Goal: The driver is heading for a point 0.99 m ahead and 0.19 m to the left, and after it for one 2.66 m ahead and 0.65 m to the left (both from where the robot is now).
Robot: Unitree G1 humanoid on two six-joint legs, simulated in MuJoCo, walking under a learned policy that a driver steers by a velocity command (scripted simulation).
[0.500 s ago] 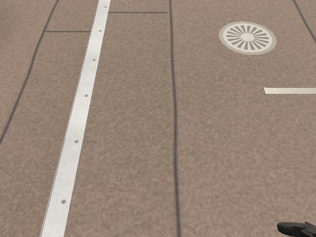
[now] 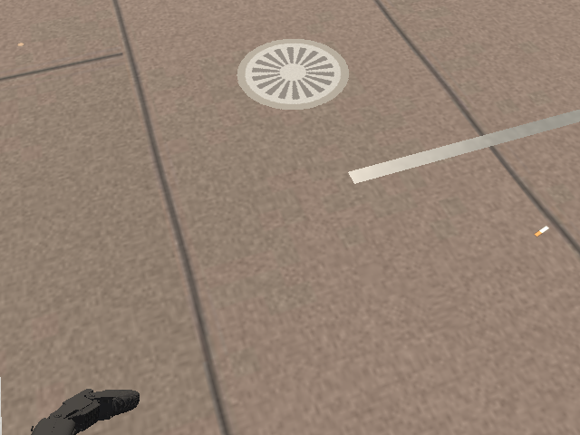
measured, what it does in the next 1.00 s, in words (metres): walks ahead, turning left: left foot, then right foot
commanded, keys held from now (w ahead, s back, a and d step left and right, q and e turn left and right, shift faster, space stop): w+q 0.52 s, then w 0.48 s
